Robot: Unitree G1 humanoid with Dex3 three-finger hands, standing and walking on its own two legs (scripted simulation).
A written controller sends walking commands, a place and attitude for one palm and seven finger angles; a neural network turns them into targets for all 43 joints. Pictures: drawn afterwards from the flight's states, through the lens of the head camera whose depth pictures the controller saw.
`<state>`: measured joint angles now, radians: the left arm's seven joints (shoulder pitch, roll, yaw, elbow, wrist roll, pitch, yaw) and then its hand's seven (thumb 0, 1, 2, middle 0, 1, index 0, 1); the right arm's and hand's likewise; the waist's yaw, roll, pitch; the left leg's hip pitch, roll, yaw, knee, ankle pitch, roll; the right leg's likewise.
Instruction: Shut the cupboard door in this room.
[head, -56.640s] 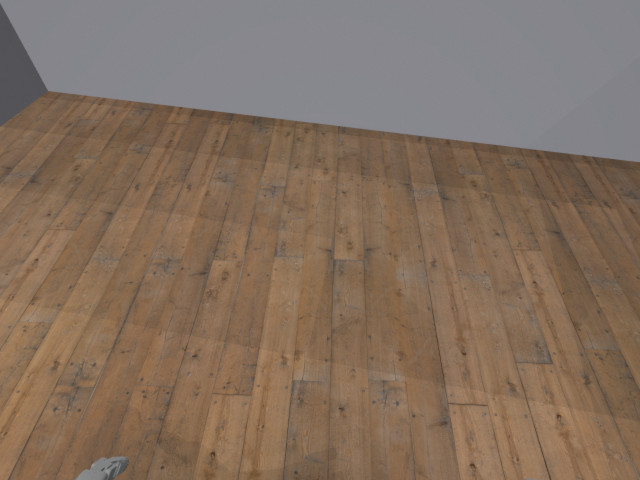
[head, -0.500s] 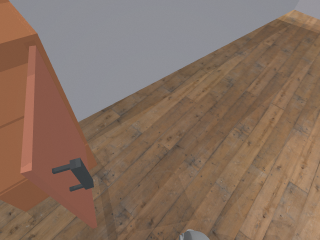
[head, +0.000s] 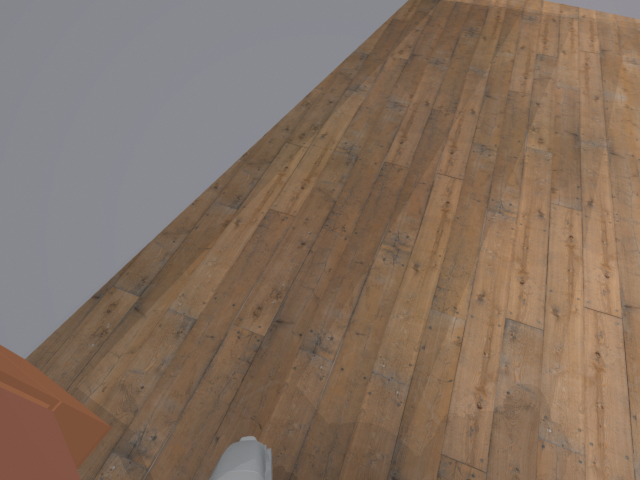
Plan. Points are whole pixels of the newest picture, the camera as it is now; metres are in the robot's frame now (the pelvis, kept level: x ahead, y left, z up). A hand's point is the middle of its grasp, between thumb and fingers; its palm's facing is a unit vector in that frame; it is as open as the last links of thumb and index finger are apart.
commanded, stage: walk to a spot facing it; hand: left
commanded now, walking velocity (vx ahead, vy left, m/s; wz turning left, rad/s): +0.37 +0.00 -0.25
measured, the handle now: out of the picture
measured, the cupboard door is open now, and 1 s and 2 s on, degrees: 71 71 71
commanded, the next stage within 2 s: turn to face it in 1.38 s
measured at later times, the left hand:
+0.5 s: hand (221, 346) +0.34 +0.19 -0.16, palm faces -0.17 -0.97 -0.15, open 7.4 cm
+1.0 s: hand (280, 281) +0.47 +0.10 -0.16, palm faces -0.11 -0.97 -0.20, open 7.3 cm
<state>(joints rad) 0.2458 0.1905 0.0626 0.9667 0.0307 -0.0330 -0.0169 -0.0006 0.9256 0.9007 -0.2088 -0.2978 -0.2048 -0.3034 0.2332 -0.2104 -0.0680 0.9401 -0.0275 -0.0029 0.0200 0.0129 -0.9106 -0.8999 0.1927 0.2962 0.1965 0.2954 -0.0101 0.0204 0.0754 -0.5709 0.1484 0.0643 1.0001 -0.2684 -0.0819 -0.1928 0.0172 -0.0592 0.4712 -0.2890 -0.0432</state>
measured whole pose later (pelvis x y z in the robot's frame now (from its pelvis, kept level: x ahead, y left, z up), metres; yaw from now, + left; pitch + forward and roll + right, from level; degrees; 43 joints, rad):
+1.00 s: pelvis +0.43 -0.07 +0.00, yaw -10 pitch -1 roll -1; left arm 0.31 0.16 0.06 1.07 0.03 -0.08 0.01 0.00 0.93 0.90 -0.20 -0.30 -0.20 -0.30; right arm 0.23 -0.18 -0.09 1.03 -0.03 -0.01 0.02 0.02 -0.95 -0.90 0.19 0.30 0.20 0.30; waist 0.00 0.03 0.03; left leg -0.61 0.16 0.07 0.94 -0.15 -0.05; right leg -0.12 0.01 -0.21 0.36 -0.25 -0.07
